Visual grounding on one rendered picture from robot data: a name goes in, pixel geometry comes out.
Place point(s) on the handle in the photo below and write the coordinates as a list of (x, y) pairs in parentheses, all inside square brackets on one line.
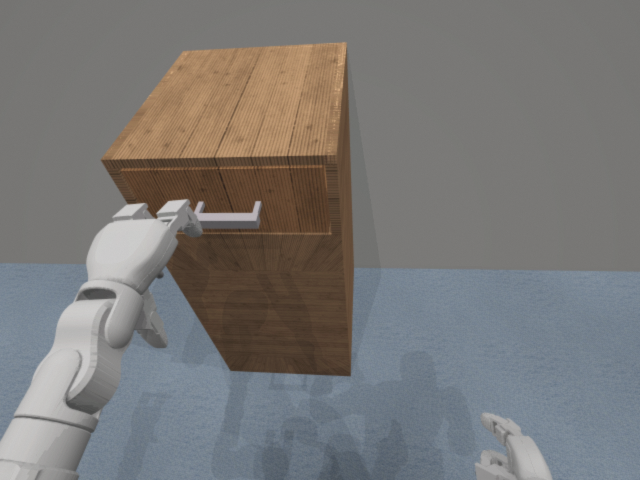
[(229, 220)]

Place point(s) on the left robot hand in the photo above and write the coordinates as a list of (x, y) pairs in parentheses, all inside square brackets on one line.
[(135, 248)]

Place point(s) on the drawer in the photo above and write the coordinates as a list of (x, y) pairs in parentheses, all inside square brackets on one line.
[(294, 197)]

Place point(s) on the cabinet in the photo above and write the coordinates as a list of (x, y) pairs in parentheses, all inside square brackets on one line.
[(270, 302)]

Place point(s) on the left robot forearm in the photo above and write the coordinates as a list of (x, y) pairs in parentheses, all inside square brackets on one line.
[(81, 373)]

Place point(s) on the right robot hand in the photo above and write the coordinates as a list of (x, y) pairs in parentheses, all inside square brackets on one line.
[(524, 460)]

